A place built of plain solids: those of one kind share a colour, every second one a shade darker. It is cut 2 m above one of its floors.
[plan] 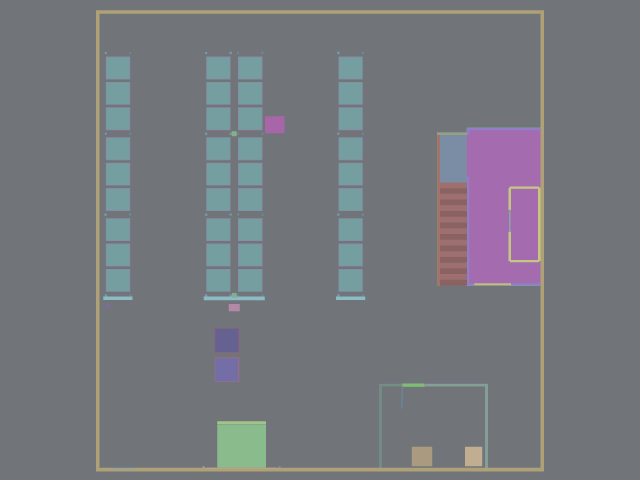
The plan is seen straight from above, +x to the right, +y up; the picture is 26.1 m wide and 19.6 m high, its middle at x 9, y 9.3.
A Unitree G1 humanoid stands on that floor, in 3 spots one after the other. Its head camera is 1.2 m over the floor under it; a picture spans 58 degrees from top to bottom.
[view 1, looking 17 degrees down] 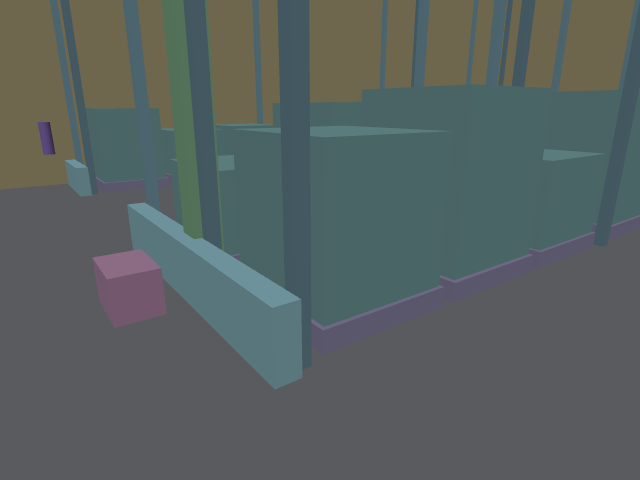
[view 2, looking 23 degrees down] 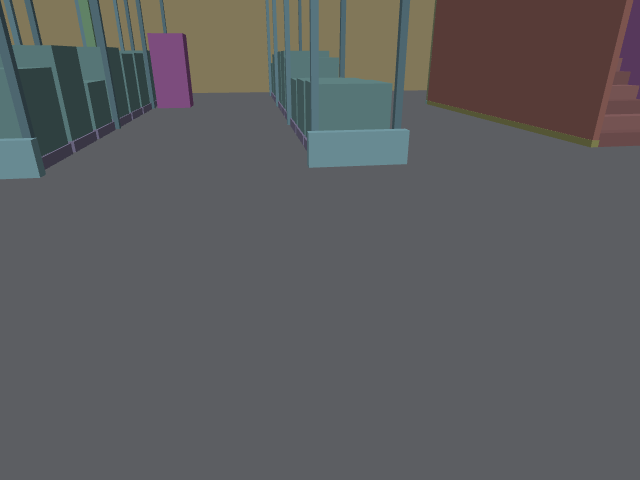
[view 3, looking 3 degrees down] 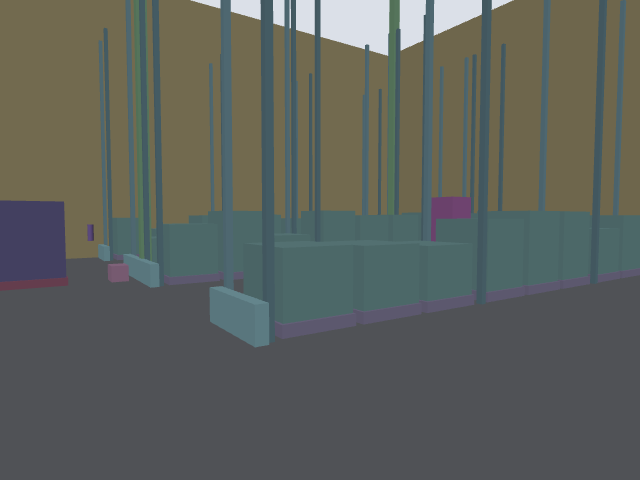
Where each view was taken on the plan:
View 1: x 8.20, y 6.04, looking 144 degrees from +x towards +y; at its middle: row_load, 2.08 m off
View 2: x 9.00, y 1.90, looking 81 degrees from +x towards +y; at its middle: ground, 3.07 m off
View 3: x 14.45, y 5.14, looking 146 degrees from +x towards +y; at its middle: row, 9.37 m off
